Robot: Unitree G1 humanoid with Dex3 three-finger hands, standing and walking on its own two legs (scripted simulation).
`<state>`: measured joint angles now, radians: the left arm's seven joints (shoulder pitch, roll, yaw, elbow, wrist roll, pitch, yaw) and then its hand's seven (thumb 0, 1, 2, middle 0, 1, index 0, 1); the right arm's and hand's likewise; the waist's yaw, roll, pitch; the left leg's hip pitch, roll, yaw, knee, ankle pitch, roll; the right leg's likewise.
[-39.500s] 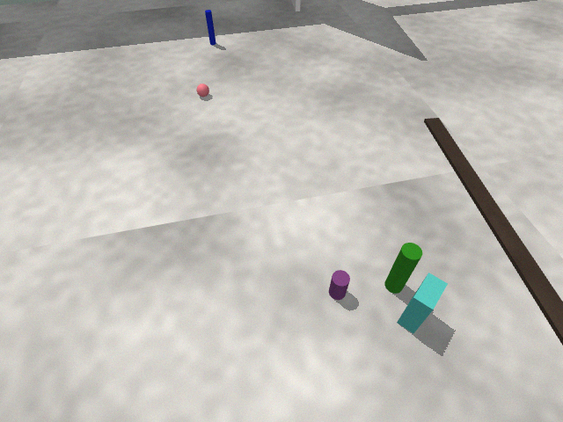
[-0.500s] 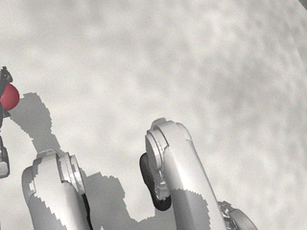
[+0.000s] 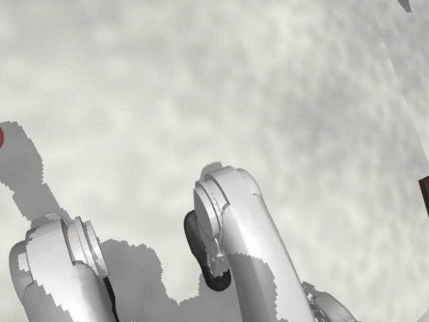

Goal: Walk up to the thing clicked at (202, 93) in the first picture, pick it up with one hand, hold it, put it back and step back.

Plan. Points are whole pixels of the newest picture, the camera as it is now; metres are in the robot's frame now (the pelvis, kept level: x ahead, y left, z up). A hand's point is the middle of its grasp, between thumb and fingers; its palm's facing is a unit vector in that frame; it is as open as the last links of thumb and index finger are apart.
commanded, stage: rest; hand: left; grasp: from above
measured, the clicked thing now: out of the picture +0.47 +0.29 -0.26
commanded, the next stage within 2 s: open in 0.58 s
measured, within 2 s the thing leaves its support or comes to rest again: neither
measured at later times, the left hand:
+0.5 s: hand out of the picture +0.46 +0.29 -0.24, palm faces -0.44 -0.12 -0.89, open 10.2 cm
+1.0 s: hand out of the picture +0.46 +0.29 -0.24, palm faces -0.44 -0.12 -0.89, open 11.3 cm
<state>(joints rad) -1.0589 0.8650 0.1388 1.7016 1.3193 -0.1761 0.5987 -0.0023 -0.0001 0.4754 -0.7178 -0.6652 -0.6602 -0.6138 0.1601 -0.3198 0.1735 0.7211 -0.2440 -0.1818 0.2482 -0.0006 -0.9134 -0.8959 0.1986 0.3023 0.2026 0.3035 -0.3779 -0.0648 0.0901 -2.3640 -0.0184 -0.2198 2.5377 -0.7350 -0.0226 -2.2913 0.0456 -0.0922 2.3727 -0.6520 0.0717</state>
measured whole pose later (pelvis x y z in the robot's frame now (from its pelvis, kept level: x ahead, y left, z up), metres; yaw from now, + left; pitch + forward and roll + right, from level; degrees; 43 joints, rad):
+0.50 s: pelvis -0.01 +0.00 +0.00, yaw -1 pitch +29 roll -14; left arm -1.10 0.95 0.12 1.79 1.33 -0.19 0.63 0.00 0.00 0.47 -0.73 -0.65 -0.67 -0.60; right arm 0.15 -0.34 0.24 0.70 -0.26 -0.22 0.27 0.00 -0.92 -0.90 0.20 0.30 0.20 0.30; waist -0.41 -0.10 0.14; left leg -2.35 -0.02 -0.24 2.55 -0.73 -0.02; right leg -2.27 0.05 -0.11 2.37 -0.63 0.08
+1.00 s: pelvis -0.01 +0.00 +0.00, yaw -2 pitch +28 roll -15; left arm -1.12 0.99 0.09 1.81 1.32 -0.19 0.66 0.00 -0.09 0.65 -0.47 -0.76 -0.46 -0.73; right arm 0.13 -0.35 0.29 0.67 -0.27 -0.25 0.28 0.00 -0.91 -0.90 0.20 0.30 0.20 0.30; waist -0.43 -0.12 0.16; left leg -2.35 -0.01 -0.26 2.55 -0.72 -0.01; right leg -2.25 0.06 -0.13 2.35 -0.62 0.08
